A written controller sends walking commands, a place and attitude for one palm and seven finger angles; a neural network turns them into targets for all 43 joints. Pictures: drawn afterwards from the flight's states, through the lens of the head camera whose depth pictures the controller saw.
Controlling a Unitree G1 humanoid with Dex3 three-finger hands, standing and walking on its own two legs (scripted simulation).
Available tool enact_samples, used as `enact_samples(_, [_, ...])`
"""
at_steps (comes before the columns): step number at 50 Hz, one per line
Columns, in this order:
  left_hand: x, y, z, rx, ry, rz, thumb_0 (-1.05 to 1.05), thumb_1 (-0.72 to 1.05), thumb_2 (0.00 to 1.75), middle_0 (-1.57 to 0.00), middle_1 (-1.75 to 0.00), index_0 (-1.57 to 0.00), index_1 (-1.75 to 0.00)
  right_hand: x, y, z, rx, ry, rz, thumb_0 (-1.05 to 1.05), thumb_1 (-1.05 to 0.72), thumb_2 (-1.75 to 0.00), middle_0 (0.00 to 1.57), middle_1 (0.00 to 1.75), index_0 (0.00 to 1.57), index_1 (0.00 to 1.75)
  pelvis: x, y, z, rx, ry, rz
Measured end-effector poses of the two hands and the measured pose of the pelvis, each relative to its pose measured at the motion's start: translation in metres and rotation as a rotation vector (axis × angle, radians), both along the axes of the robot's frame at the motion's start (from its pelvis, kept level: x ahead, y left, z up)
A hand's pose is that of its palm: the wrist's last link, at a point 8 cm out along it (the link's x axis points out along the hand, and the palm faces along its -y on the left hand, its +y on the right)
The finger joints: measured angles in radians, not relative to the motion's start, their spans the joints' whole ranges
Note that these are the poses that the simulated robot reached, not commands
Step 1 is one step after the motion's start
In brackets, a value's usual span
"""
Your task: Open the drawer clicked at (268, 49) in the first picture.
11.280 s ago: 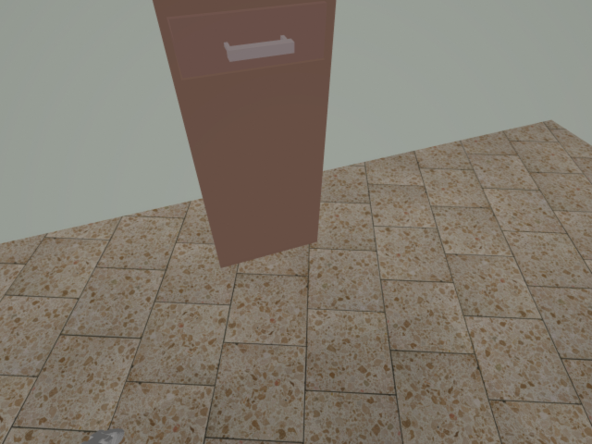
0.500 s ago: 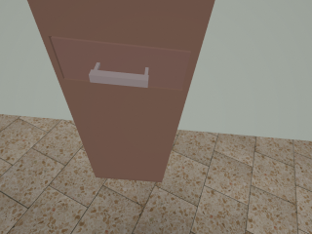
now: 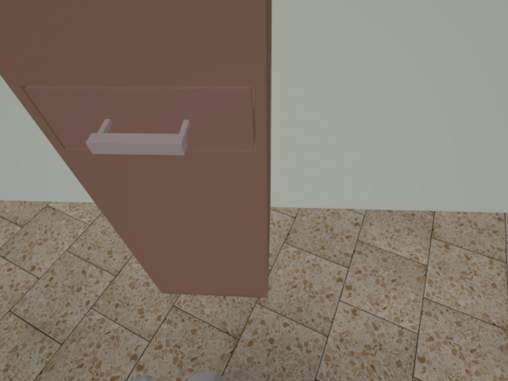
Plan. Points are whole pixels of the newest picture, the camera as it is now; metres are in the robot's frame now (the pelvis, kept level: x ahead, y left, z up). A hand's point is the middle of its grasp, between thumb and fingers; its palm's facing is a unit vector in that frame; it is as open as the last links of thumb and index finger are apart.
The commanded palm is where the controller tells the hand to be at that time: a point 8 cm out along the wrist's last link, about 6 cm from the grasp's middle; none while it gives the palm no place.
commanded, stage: come to a stop and stand still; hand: left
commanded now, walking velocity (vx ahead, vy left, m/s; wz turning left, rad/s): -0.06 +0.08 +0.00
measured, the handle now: (141, 134) +0.49 +0.22 +0.12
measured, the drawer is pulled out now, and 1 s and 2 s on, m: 0.00 0.00 0.00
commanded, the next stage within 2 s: look again from close up in 1.02 s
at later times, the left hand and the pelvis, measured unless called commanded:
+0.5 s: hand out of the picture -0.05 +0.22 -0.17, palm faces +0.06 -0.98 -0.20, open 7.4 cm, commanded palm none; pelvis -0.05 +0.04 +0.00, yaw +0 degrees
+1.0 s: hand out of the picture -0.09 +0.16 -0.17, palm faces +0.05 -0.99 -0.14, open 7.4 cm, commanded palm none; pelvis -0.07 +0.01 +0.00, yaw +0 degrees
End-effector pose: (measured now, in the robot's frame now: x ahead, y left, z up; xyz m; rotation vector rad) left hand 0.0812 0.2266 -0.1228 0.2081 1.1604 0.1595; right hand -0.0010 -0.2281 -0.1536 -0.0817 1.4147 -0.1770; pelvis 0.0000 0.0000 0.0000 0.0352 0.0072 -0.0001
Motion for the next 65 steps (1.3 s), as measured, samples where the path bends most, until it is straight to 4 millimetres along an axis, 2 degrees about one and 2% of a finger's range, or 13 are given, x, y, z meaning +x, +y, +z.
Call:
enact_samples(5, [-0.029, 0.012, -0.007, -0.006, 0.038, 0.041, 0.00, 0.92, 0.90, -0.20, -0.30, -0.20, -0.30, 0.035, 0.002, 0.009, -0.022, -0.095, 0.053, 0.01, -0.91, -0.90, 0.20, 0.30, 0.20, 0.30, -0.013, 0.005, 0.000, -0.003, -0.002, 0.009])
enact_samples(10, [-0.067, 0.037, -0.027, -0.026, 0.099, 0.083, 0.00, 0.91, 0.90, -0.20, -0.30, -0.20, -0.30, 0.058, 0.015, 0.017, -0.066, -0.207, 0.096, 0.01, -0.91, -0.90, 0.20, 0.30, 0.20, 0.30, -0.025, 0.022, -0.009, -0.025, -0.005, 0.011])
enact_samples(12, [-0.082, 0.046, -0.035, -0.035, 0.130, 0.101, 0.00, 0.91, 0.90, -0.20, -0.30, -0.20, -0.30, 0.057, 0.022, 0.019, -0.082, -0.231, 0.105, 0.00, -0.91, -0.90, 0.20, 0.30, 0.20, 0.30, -0.030, 0.029, -0.012, -0.025, -0.013, 0.014])
enact_samples(16, [-0.105, 0.054, -0.032, -0.046, 0.178, 0.115, 0.01, 0.91, 0.90, -0.20, -0.29, -0.20, -0.30, 0.044, 0.037, 0.026, -0.081, -0.222, 0.116, 0.00, -0.91, -0.90, 0.20, 0.30, 0.20, 0.30, -0.036, 0.037, -0.005, -0.029, -0.012, 0.009])
enact_samples(24, [-0.139, 0.045, -0.021, -0.052, 0.241, 0.105, 0.01, 0.91, 0.90, -0.20, -0.29, -0.19, -0.30, 0.015, 0.048, 0.019, -0.047, -0.191, 0.086, 0.00, -0.93, -0.90, 0.20, 0.30, 0.20, 0.30, -0.047, 0.043, 0.000, -0.009, 0.011, 0.001])
enact_samples(29, [-0.148, 0.028, -0.018, -0.042, 0.239, 0.083, 0.01, 0.91, 0.90, -0.20, -0.29, -0.19, -0.30, -0.016, 0.040, 0.004, -0.017, -0.142, 0.044, 0.00, -0.94, -0.90, 0.20, 0.30, 0.20, 0.30, -0.057, 0.035, -0.003, -0.001, 0.008, -0.009])
enact_samples(33, [-0.154, 0.016, -0.014, -0.052, 0.225, 0.069, 0.01, 0.91, 0.90, -0.20, -0.29, -0.20, -0.30, -0.043, 0.033, 0.003, -0.009, -0.086, 0.031, 0.00, -0.94, -0.90, 0.20, 0.30, 0.20, 0.30, -0.061, 0.030, 0.001, -0.017, -0.012, 0.000])
enact_samples(39, [-0.159, 0.002, -0.021, -0.082, 0.214, 0.065, 0.01, 0.91, 0.90, -0.20, -0.29, -0.20, -0.30, -0.079, 0.030, 0.006, -0.007, -0.009, 0.021, 0.00, -0.92, -0.90, 0.20, 0.30, 0.20, 0.30, -0.066, 0.020, 0.002, -0.022, -0.040, 0.003])
enact_samples(48, [-0.175, -0.014, -0.024, -0.114, 0.255, 0.075, 0.01, 0.91, 0.90, -0.20, -0.29, -0.20, -0.30, -0.115, 0.038, 0.007, 0.016, 0.084, 0.008, 0.01, -0.91, -0.90, 0.20, 0.30, 0.20, 0.30, -0.071, 0.013, 0.002, -0.028, -0.036, 0.007])
enact_samples(52, [-0.182, -0.018, -0.024, -0.119, 0.278, 0.086, 0.00, 0.91, 0.90, -0.20, -0.29, -0.20, -0.30, -0.119, 0.043, 0.007, 0.030, 0.102, 0.006, 0.01, -0.91, -0.90, 0.20, 0.30, 0.20, 0.30, -0.070, 0.012, 0.002, -0.028, -0.031, 0.008])
enact_samples(56, [-0.186, -0.021, -0.023, -0.120, 0.297, 0.096, 0.00, 0.91, 0.90, -0.20, -0.29, -0.20, -0.30, -0.114, 0.046, 0.006, 0.040, 0.100, 0.007, 0.01, -0.91, -0.90, 0.20, 0.30, 0.20, 0.30, -0.067, 0.011, 0.003, -0.027, -0.027, 0.007])
enact_samples(60, [-0.182, -0.015, -0.021, -0.094, 0.284, 0.066, 0.00, 0.90, 0.90, -0.20, -0.29, -0.20, -0.30, -0.096, 0.041, 0.001, 0.035, 0.041, 0.022, 0.01, -0.91, -0.90, 0.20, 0.30, 0.20, 0.30, -0.065, 0.013, -0.001, -0.041, -0.015, 0.020])
enact_samples(65, [-0.162, 0.004, -0.020, -0.049, 0.222, 0.076, 0.01, 0.90, 0.90, -0.20, -0.29, -0.20, -0.30, -0.065, 0.034, -0.002, 0.003, -0.038, 0.036, 0.01, -0.92, -0.90, 0.20, 0.30, 0.20, 0.30, -0.057, 0.019, -0.004, -0.040, -0.018, 0.020])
